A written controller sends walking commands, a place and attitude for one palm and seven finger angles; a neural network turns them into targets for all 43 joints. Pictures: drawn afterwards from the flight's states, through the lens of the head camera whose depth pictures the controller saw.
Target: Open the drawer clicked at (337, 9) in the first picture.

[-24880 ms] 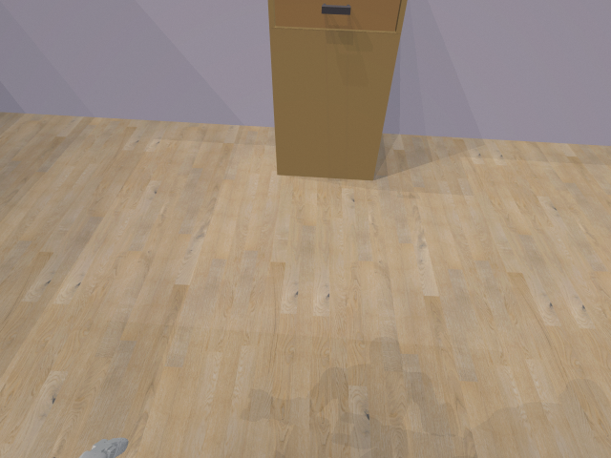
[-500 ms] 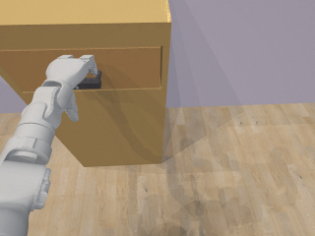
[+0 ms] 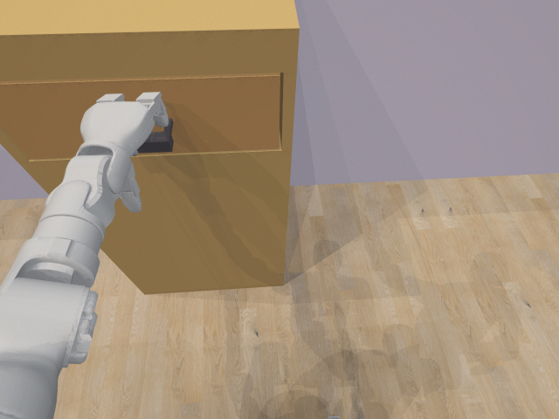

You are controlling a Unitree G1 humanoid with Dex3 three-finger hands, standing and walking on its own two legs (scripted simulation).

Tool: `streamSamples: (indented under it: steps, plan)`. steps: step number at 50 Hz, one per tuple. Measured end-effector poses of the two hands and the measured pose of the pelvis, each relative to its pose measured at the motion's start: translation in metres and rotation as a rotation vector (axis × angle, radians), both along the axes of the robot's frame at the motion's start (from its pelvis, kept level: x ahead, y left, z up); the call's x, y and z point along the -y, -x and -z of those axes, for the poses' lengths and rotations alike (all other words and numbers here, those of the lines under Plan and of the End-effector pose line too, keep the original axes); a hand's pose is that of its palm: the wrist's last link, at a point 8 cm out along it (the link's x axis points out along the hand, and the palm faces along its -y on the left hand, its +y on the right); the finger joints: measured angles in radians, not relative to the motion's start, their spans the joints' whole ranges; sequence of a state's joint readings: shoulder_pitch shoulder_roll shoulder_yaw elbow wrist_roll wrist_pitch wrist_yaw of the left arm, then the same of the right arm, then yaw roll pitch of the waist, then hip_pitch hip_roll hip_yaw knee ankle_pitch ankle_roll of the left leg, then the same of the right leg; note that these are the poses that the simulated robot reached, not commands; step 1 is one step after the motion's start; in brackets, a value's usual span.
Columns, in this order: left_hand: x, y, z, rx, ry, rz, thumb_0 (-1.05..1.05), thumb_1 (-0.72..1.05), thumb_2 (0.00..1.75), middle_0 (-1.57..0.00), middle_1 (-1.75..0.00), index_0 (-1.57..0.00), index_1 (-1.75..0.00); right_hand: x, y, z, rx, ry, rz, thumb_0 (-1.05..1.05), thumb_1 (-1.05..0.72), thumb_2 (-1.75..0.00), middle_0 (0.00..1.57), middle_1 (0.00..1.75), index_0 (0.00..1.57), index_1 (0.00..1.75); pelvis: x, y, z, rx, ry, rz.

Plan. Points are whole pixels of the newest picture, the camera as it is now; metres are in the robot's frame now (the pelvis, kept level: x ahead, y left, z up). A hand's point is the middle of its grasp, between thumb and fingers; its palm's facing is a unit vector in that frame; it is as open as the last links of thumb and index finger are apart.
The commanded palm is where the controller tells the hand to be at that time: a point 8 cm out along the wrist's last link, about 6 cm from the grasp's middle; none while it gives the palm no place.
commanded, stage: lower the fingers behind the handle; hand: left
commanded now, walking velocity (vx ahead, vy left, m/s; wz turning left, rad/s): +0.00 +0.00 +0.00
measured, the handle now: (140, 133) +0.55 +0.21 +0.07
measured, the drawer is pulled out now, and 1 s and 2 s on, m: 0.00 0.00 0.00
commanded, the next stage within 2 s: lift the fingers back up to retry in 0.88 s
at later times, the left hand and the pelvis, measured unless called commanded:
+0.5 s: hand (131, 158) +0.49 +0.21 +0.07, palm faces -0.05 +0.02 -1.00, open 13.8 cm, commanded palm +0.46 +0.23 +0.10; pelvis -0.01 -0.01 +0.00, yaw -1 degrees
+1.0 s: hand (133, 156) +0.49 +0.21 +0.07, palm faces -0.04 +0.03 -1.00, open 13.8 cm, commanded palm +0.47 +0.23 +0.11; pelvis -0.01 -0.01 -0.01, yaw -1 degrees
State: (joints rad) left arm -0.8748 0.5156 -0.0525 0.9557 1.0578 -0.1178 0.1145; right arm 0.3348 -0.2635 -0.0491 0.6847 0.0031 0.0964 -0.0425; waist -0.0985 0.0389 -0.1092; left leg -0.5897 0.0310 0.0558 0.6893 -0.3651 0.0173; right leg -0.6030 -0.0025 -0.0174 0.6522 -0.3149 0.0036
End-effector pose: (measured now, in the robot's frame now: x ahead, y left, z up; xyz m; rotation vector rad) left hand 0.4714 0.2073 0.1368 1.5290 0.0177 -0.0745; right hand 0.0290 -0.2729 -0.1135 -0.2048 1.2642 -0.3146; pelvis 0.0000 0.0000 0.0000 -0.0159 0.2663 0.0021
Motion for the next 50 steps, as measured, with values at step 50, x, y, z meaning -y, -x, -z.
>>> streamSamples:
  steps: [50]
  plan:
    - [-0.001,-0.002,0.011,0.024,-0.072,-0.108,0.00,-0.49,0.30,-0.25,-1.29,-0.32,-1.20,0.001,0.033,0.008,-0.023,-0.016,0.037,0.01,-0.90,-0.90,0.20,0.30,0.20,0.30,0.006,0.015,0.007,-0.035,-0.005,0.014]
